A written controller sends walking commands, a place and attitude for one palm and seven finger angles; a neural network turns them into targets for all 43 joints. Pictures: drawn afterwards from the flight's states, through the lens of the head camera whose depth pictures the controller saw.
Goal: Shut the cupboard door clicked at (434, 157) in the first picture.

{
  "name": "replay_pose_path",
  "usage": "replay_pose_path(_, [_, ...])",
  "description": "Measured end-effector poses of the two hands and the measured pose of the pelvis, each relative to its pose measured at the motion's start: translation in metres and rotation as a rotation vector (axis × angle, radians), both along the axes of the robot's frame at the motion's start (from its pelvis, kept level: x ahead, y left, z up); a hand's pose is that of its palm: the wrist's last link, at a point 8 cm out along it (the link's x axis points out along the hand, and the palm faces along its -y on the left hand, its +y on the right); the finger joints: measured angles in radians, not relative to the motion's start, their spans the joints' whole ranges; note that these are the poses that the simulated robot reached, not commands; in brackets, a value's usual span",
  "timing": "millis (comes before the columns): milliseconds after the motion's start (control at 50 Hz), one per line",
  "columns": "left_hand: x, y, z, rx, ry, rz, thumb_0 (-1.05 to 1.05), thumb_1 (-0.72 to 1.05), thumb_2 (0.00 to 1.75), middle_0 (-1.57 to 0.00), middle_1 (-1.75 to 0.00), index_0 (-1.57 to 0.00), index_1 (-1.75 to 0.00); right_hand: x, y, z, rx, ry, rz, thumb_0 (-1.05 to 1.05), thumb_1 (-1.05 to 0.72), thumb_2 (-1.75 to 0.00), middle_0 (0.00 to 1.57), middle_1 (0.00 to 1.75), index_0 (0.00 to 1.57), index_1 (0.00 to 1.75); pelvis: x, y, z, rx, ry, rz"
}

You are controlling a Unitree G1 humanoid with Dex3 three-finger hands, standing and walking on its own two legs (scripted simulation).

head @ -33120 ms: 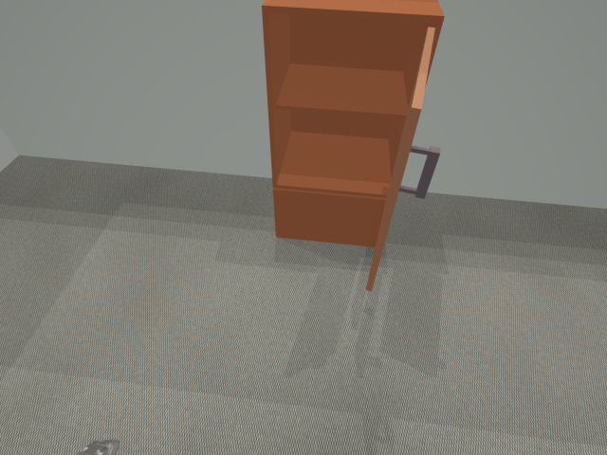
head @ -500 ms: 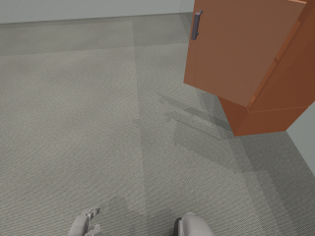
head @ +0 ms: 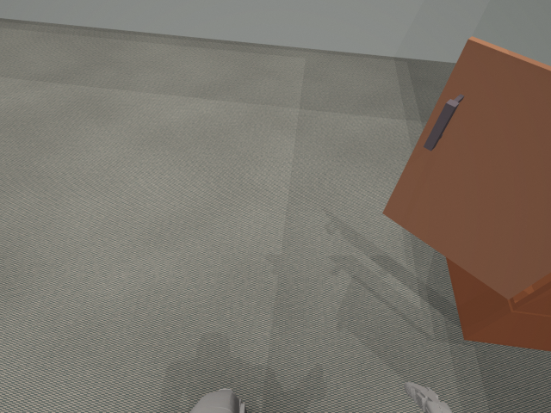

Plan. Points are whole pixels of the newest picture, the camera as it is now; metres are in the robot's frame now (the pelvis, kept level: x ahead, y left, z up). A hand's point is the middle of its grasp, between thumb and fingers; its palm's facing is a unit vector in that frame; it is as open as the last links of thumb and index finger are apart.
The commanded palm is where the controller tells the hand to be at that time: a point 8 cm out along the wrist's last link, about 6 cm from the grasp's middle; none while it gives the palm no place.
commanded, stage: turn to face it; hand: left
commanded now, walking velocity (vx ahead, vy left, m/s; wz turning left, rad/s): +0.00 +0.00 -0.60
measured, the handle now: (444, 122) +0.74 -0.32 -0.01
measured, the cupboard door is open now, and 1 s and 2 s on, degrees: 52 52 52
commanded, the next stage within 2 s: take the last steps up to it in 1.16 s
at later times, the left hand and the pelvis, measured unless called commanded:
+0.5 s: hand (187, 357) +0.21 +0.17 -0.15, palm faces -0.19 -0.95 -0.25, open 7.4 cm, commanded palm none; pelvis +0.12 -0.01 +0.02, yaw -16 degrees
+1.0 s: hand (252, 278) +0.36 +0.08 -0.13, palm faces -0.52 -0.81 -0.28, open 7.4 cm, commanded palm none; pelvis +0.16 -0.04 +0.02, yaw -31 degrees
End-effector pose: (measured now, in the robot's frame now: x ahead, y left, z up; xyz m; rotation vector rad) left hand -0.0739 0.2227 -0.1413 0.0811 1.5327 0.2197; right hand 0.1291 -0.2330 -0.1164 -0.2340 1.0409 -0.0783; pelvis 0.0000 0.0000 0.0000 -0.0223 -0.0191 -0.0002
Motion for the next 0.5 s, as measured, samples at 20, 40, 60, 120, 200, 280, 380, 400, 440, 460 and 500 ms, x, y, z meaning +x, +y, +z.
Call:
replay_pose_path(20, [0.008,0.001,-0.001,0.001,0.007,-0.006,0.00,0.91,0.90,-0.20,-0.30,-0.20,-0.30,0.006,0.004,-0.001,0.003,0.000,0.001,0.00,-0.91,-0.90,0.20,0.29,0.20,0.30,0.006,0.001,0.000,0.011,-0.005,-0.009])
replay_pose_path(40, [0.019,0.002,-0.001,0.003,0.006,-0.012,0.01,0.91,0.90,-0.20,-0.30,-0.20,-0.30,0.010,0.008,-0.001,0.008,0.004,-0.002,0.00,-0.91,-0.90,0.20,0.29,0.20,0.30,0.012,0.001,0.001,0.017,-0.008,-0.020])
replay_pose_path(60, [0.031,0.002,0.000,0.004,-0.001,-0.020,0.01,0.91,0.90,-0.20,-0.30,-0.20,-0.30,0.011,0.011,-0.001,0.016,0.013,-0.010,0.00,-0.91,-0.90,0.20,0.29,0.20,0.30,0.018,0.001,0.003,0.021,-0.009,-0.030])
replay_pose_path(120, [0.076,0.002,0.007,0.004,-0.050,-0.050,0.01,0.91,0.90,-0.20,-0.30,-0.20,-0.30,0.006,0.017,-0.004,0.044,0.061,-0.045,0.00,-0.91,-0.90,0.20,0.29,0.20,0.30,0.033,0.000,0.010,0.023,-0.007,-0.055])
replay_pose_path(200, [0.138,-0.004,0.015,0.013,-0.136,-0.119,0.01,0.91,0.90,-0.20,-0.30,-0.20,-0.30,0.005,-0.001,-0.010,0.051,0.088,-0.144,-0.03,-0.94,-0.90,0.21,0.29,0.21,0.30,0.052,-0.006,0.011,0.022,0.000,-0.100])
replay_pose_path(280, [0.189,-0.010,0.009,0.044,-0.214,-0.186,0.00,0.91,0.90,-0.20,-0.30,-0.20,-0.30,0.003,-0.027,-0.028,0.053,0.135,-0.213,-0.02,-0.93,-0.90,0.21,0.30,0.21,0.30,0.072,-0.019,-0.003,0.046,0.008,-0.145])
replay_pose_path(380, [0.235,-0.013,0.022,0.057,-0.223,-0.250,0.00,0.91,0.90,-0.20,-0.30,-0.20,-0.30,0.005,-0.046,-0.017,0.020,0.176,-0.279,-0.01,-0.92,-0.90,0.20,0.29,0.20,0.30,0.091,-0.019,0.008,0.039,0.032,-0.195])
replay_pose_path(400, [0.244,-0.012,0.024,0.057,-0.221,-0.266,0.00,0.91,0.90,-0.20,-0.30,-0.20,-0.30,0.007,-0.047,-0.012,0.015,0.171,-0.292,0.00,-0.92,-0.90,0.20,0.29,0.20,0.30,0.095,-0.019,0.011,0.043,0.037,-0.207])
replay_pose_path(440, [0.262,-0.009,0.026,0.056,-0.220,-0.296,0.00,0.90,0.90,-0.20,-0.30,-0.20,-0.30,0.010,-0.048,-0.003,0.004,0.156,-0.319,0.00,-0.92,-0.90,0.20,0.29,0.20,0.30,0.104,-0.018,0.016,0.051,0.045,-0.233])
replay_pose_path(460, [0.272,-0.007,0.027,0.055,-0.221,-0.310,0.00,0.90,0.90,-0.20,-0.30,-0.20,-0.30,0.012,-0.048,0.000,-0.001,0.147,-0.333,0.00,-0.92,-0.90,0.20,0.29,0.20,0.30,0.108,-0.016,0.017,0.053,0.047,-0.247])
replay_pose_path(500, [0.292,-0.002,0.025,0.052,-0.225,-0.338,0.00,0.90,0.90,-0.20,-0.30,-0.20,-0.30,0.015,-0.046,0.005,-0.012,0.128,-0.361,0.00,-0.91,-0.90,0.20,0.29,0.20,0.30,0.116,-0.013,0.017,0.051,0.049,-0.273])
